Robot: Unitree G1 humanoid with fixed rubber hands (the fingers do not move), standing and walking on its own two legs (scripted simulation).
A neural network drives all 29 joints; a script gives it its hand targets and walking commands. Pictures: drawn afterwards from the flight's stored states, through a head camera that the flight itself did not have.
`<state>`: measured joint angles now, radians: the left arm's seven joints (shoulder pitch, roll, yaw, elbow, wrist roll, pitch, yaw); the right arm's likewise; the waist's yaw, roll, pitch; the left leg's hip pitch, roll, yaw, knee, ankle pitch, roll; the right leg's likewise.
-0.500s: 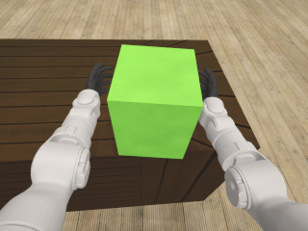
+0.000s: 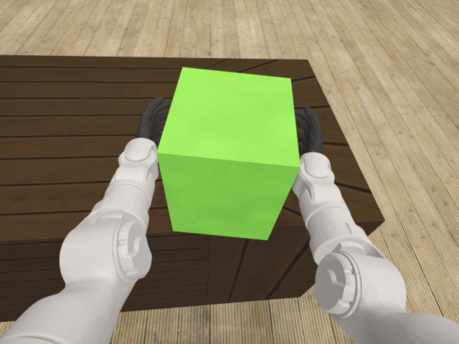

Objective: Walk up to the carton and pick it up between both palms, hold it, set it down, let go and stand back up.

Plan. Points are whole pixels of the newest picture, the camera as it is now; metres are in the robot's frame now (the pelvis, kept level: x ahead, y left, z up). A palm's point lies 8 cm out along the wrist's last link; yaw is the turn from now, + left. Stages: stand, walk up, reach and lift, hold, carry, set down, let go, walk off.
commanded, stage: reach and lift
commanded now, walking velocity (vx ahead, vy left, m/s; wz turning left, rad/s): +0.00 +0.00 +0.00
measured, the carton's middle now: (227, 159) +0.44 -0.01 +0.05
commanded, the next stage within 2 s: none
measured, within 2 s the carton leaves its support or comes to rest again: leaves its support in 1.44 s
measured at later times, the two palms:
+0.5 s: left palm (147, 142) +0.44 +0.14 +0.10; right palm (310, 157) +0.40 -0.15 +0.10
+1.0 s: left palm (147, 143) +0.44 +0.14 +0.10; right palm (311, 160) +0.39 -0.15 +0.10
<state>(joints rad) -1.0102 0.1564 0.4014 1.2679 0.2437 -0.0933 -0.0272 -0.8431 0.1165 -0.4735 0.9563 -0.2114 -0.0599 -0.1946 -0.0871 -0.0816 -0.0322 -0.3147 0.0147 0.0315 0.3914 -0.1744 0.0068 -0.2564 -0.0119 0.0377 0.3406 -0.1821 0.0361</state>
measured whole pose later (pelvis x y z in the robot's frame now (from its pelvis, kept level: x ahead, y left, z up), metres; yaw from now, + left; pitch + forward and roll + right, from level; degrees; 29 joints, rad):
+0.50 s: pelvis +0.02 -0.01 +0.00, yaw +0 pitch -1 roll +0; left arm -0.83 0.02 0.53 0.87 0.40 0.06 -0.14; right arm -0.67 0.22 -0.51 0.74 -0.34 -0.12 -0.16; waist -0.05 -0.08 0.08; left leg -0.11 0.02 0.03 0.31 -0.18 0.00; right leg -0.04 -0.02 -0.01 0.25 -0.18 0.03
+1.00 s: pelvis +0.02 +0.00 +0.00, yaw -1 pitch -1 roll +0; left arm -0.82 0.01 0.50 0.85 0.40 0.07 -0.13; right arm -0.67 0.20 -0.50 0.79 -0.30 -0.18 -0.17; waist -0.05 -0.09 0.07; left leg -0.12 0.02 0.05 0.31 -0.17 0.00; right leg -0.05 -0.02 0.00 0.24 -0.17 0.03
